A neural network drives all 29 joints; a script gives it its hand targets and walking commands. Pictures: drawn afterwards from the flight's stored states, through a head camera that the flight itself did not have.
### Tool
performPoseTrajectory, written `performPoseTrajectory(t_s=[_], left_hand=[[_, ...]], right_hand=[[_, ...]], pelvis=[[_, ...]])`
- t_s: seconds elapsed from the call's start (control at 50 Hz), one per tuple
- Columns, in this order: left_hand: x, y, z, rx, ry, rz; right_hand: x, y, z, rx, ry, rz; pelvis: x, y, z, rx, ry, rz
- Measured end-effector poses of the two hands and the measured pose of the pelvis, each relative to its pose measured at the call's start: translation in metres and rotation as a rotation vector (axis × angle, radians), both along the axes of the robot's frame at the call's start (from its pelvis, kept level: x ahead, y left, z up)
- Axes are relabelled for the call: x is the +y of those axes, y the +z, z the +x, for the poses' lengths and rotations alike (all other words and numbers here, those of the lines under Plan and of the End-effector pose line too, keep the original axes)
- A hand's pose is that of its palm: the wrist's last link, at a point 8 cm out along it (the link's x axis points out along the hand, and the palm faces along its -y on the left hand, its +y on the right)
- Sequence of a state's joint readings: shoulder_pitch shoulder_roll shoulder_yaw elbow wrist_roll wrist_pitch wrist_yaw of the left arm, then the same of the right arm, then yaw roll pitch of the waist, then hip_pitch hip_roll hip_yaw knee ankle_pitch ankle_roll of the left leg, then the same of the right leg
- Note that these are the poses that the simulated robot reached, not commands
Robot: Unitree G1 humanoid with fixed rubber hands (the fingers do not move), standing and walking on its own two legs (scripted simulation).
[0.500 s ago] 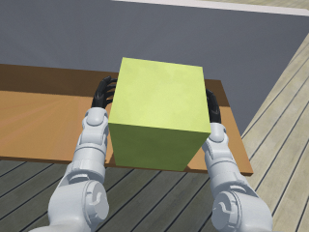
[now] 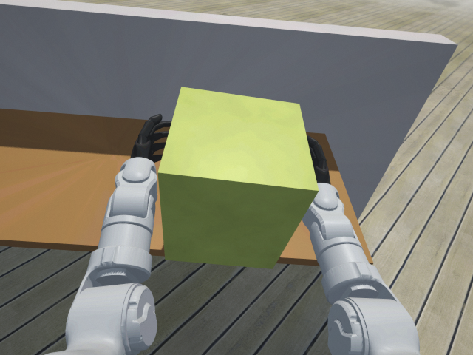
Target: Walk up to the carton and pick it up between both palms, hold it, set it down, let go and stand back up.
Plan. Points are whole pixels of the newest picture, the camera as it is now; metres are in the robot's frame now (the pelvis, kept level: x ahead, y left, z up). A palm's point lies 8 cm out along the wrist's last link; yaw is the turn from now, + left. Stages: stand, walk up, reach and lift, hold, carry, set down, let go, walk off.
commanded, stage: reach and lift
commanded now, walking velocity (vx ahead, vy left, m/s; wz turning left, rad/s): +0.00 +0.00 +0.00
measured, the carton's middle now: (230, 184) +0.40 -0.01 +0.11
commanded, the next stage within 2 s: hold in 1.64 s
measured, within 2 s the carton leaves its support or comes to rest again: neither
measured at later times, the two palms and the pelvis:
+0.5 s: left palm (149, 141) +0.39 +0.13 +0.21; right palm (339, 164) +0.36 -0.17 +0.20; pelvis -0.01 +0.00 +0.00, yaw -1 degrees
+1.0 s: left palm (145, 134) +0.38 +0.13 +0.24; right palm (347, 164) +0.34 -0.17 +0.21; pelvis -0.02 +0.01 +0.00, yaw -2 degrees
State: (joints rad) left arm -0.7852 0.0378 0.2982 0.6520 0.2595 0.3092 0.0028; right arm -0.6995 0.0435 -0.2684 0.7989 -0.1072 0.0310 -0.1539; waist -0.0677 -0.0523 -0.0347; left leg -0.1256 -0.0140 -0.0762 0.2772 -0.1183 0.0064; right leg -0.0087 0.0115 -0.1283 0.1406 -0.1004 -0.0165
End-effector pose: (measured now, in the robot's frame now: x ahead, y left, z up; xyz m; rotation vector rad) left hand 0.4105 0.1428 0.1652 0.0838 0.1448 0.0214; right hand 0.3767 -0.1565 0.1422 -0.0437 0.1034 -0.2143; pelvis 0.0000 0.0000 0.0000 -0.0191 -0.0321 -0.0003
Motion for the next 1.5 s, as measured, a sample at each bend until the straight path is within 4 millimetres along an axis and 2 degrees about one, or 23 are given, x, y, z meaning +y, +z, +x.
performPoseTrajectory(t_s=[0.28,0.56,0.7,1.06,1.22,1.5], left_hand=[[-0.007,0.026,-0.004,0.017,-0.004,0.025],[-0.016,0.057,-0.019,0.008,-0.042,-0.026],[-0.016,0.071,-0.023,0.006,-0.059,-0.036],[-0.015,0.073,-0.031,0.002,-0.065,-0.04],[-0.014,0.08,-0.032,-0.005,-0.044,-0.047],[-0.01,0.081,-0.037,-0.003,-0.013,-0.061]], right_hand=[[-0.007,0.027,-0.004,0.019,-0.007,0.039],[-0.017,0.063,-0.026,0.006,-0.045,0.095],[-0.016,0.073,-0.032,0.009,-0.059,0.117],[-0.016,0.075,-0.04,0.012,-0.062,0.121],[-0.016,0.083,-0.035,0.006,-0.043,0.126],[-0.013,0.087,-0.03,0.011,-0.012,0.122]], pelvis=[[0.002,-0.003,-0.003,-0.023,0.004,-0.013],[0.006,-0.003,-0.01,-0.034,-0.016,-0.012],[0.008,-0.002,-0.015,-0.031,-0.024,-0.01],[0.008,-0.001,-0.017,-0.02,-0.032,-0.008],[0.005,-0.001,-0.015,-0.028,-0.032,-0.007],[0.0,-0.001,-0.009,-0.041,-0.025,-0.005]])
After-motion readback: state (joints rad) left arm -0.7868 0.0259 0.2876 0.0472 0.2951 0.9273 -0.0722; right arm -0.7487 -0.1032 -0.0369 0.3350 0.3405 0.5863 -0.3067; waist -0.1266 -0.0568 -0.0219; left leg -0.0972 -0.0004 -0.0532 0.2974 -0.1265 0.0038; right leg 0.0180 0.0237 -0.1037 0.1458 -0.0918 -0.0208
